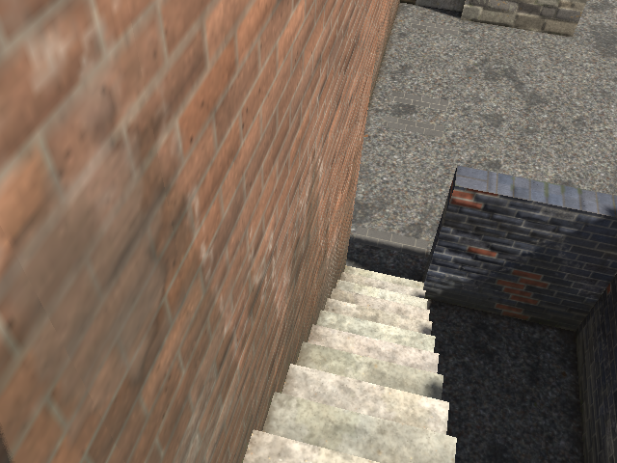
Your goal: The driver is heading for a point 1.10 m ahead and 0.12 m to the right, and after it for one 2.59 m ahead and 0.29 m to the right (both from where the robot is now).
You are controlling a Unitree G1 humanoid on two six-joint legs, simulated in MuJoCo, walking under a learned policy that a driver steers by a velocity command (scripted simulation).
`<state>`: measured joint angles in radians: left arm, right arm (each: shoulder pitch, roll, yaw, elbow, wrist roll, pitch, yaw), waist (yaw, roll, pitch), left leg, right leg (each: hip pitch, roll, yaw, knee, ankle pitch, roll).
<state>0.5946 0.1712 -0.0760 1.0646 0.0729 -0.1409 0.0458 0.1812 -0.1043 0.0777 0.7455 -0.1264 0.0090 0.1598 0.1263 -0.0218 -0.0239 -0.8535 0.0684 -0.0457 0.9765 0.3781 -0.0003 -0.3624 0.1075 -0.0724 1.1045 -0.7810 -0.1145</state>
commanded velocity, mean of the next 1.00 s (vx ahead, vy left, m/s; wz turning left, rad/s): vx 0.50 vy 0.00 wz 0.00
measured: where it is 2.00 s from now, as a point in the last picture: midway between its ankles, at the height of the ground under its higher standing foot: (364, 433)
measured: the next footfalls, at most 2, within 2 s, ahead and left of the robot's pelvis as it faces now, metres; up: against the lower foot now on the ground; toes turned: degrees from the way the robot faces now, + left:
left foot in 0.12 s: +0.18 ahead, +0.11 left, -0.20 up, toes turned +1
right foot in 0.56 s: +0.39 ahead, -0.14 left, -0.41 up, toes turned -3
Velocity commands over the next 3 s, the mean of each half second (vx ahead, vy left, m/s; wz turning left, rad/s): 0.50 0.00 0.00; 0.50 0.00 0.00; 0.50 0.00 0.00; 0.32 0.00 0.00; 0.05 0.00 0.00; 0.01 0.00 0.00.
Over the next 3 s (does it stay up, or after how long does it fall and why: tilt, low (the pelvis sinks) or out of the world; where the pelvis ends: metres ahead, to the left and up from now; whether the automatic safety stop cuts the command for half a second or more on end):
stays up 1.08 -0.17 -0.95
